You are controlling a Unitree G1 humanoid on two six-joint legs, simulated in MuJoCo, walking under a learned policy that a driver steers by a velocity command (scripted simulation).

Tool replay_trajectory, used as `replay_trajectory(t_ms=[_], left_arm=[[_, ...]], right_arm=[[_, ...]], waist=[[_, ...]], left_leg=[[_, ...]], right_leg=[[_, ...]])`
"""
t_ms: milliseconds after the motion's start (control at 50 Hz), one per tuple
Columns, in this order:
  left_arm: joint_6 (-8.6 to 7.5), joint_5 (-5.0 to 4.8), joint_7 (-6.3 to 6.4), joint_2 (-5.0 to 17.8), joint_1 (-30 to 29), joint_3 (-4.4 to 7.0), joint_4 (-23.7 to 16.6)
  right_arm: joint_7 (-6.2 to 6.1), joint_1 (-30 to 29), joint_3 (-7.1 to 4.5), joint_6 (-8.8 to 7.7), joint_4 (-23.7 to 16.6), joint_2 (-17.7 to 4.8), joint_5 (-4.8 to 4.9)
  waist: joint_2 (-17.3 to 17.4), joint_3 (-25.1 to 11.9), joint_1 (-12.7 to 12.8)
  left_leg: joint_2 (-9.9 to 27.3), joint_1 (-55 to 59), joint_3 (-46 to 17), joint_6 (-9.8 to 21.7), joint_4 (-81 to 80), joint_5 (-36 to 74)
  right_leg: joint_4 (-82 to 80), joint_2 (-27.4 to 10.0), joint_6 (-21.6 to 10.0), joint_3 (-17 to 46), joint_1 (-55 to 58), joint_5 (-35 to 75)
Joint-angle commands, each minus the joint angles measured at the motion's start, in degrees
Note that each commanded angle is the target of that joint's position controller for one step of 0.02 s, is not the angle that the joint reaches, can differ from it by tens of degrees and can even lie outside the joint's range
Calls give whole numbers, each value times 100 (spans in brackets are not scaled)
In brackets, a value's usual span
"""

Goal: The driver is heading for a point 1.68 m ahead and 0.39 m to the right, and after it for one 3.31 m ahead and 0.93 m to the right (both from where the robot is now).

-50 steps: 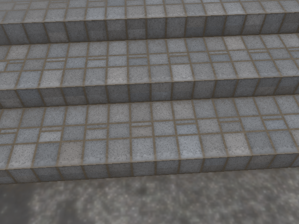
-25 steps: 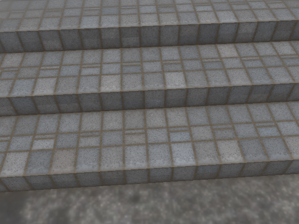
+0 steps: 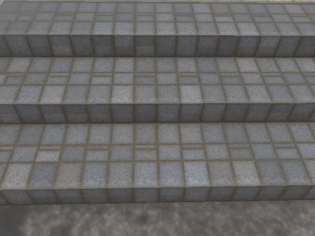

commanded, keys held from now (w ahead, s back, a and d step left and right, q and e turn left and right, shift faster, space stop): w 0.88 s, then w+e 0.12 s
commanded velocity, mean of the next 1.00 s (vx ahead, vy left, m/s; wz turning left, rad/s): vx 0.45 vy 0.00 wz -0.02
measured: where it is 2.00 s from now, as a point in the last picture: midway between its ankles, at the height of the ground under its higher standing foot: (171, 138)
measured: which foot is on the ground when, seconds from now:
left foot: up 0.00-0.08, down 0.10-0.56, up 0.58-1.00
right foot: down 0.00-0.10, up 0.12-0.54, down 0.56-1.00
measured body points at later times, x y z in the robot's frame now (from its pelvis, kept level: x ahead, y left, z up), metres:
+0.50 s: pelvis +0.20 +0.03 -0.01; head +0.24 +0.04 +0.44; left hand +0.44 +0.25 -0.10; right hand +0.15 -0.24 -0.14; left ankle +0.05 +0.14 -0.74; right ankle +0.39 -0.10 -0.72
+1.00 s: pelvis +0.48 +0.01 +0.00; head +0.49 +0.01 +0.45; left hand +0.44 +0.26 -0.14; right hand +0.64 -0.22 -0.11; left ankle +0.53 +0.14 -0.50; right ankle +0.39 -0.08 -0.74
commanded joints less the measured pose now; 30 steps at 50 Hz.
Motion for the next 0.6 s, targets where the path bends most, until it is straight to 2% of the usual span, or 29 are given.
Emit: replay_trajectory(t_ms=[20,60,80,100,120,140,160,180,200,220,240,280,320,360,420,480,500,520,540,560,580,600], left_arm=[[-48,-77,-10,1075,-389,259,-367],[-14,-57,-48,947,-319,219,-345],[-37,-2,-79,717,-330,135,-352],[-90,104,-136,270,-499,-11,-466],[-229,68,-118,85,-610,-65,-850],[-313,-107,-113,602,-653,53,-838],[-370,-197,-157,791,-641,105,-831],[-392,-145,-172,780,-579,118,-739],[-402,-33,-181,754,-599,135,-714],[-384,21,-220,706,-642,148,-718],[-362,46,-258,590,-663,129,-710],[-316,80,-276,443,-851,97,-795],[-304,90,-249,312,-1308,46,-999],[-323,72,-254,205,-1758,-7,-1166],[-342,27,-298,220,-2222,-27,-1344],[-388,19,-360,372,-2315,13,-1478],[-400,33,-365,457,-2156,49,-1458],[-400,49,-351,600,-1805,114,-1373],[-392,50,-316,780,-1056,222,-1157],[-369,47,-255,996,-165,335,-911],[-335,190,-211,1527,643,464,-754],[-299,173,-274,1376,831,427,-618]], right_arm=[[113,-370,-42,-219,-296,-302,-6],[108,267,-117,-188,3,-431,18],[64,722,-185,-169,130,-582,64],[-6,1329,-286,-172,204,-973,53],[53,1779,-422,-210,244,-1737,-38],[105,1425,-297,-297,207,-1301,-106],[126,948,-183,-358,60,-949,-90],[150,639,-115,-378,-31,-788,-106],[159,446,-75,-361,-81,-719,-100],[155,423,-18,-335,-78,-584,-125],[143,508,-5,-316,-46,-578,-137],[95,699,-19,-290,41,-677,-115],[31,788,-22,-266,98,-762,-109],[-19,870,-22,-249,136,-830,-104],[-47,1148,-48,-239,276,-911,-60],[-64,1039,-95,-204,305,-954,-13],[-70,950,-113,-176,281,-990,-29],[-80,844,-141,-139,231,-1064,-64],[-83,762,-139,-81,203,-1066,-103],[-94,801,-91,-45,141,-983,-147],[-33,1401,106,-111,-13,-394,-246],[30,1746,224,-234,160,-34,-168]], waist=[[-415,283,-140],[-299,105,-427],[-201,-18,-656],[728,-154,-933],[1968,-352,-925],[1205,-30,-775],[980,415,-579],[811,465,-454],[677,506,-369],[672,488,-315],[715,431,-314],[569,401,-348],[486,485,-436],[549,555,-557],[581,668,-656],[573,613,-452],[614,439,-310],[707,109,-113],[748,-386,271],[662,-988,644],[-495,-1948,508],[-1384,-2498,380]], left_leg=[[-27,301,247,-62,-1046,852],[-302,1516,458,-89,-1443,1299],[-208,2149,271,5,-1584,1117],[801,2744,-1173,358,-2286,341],[2066,3225,-3845,1340,-3202,-928],[2263,2817,-4244,1632,-3401,-1861],[1997,2576,-3586,1422,-3420,-1657],[1686,2407,-2922,1209,-3429,-895],[1484,2265,-2401,1059,-3446,-87],[1292,2092,-1915,923,-3493,615],[1151,2003,-1563,900,-3528,1216],[1029,1941,-1102,973,-3569,2080],[934,1752,-792,999,-3647,2469],[817,1538,-527,951,-3727,2550],[973,1679,-470,950,-3763,2524],[1248,2265,-455,837,-3410,3282],[1282,2463,-430,773,-3115,3999],[1268,2618,-399,708,-2648,4992],[1109,2582,-266,624,-1760,5796],[870,1956,-155,477,-601,5533],[248,-142,50,188,1518,3261],[-535,-1426,-538,72,2846,-945]], right_leg=[[-1083,-1184,-893,1102,-519,-637],[-552,-992,-760,864,-1212,-735],[-10,-821,-583,688,-1597,-706],[1791,-318,-187,95,-2272,-635],[3447,296,-14,-92,-3584,-1661],[4393,-115,-108,468,-4052,-1670],[4591,-405,-245,537,-4340,-1033],[4543,-581,-260,450,-4224,-507],[4288,-707,-224,427,-4124,-102],[4082,-803,-168,381,-3883,216],[3978,-791,-79,243,-3741,469],[3588,-753,128,58,-3741,811],[2787,-672,289,-52,-3634,1153],[1907,-523,338,-193,-3249,1635],[1165,-365,258,-224,-2931,1967],[827,-335,-28,-82,-2864,1738],[795,-260,-132,-100,-2636,1550],[814,-106,-242,-188,-2157,1344],[733,71,-403,-337,-1237,1326],[800,-98,-583,-188,162,1454],[946,-1528,-1286,1809,2579,1178],[-62,-2257,-1790,4034,3258,-136]])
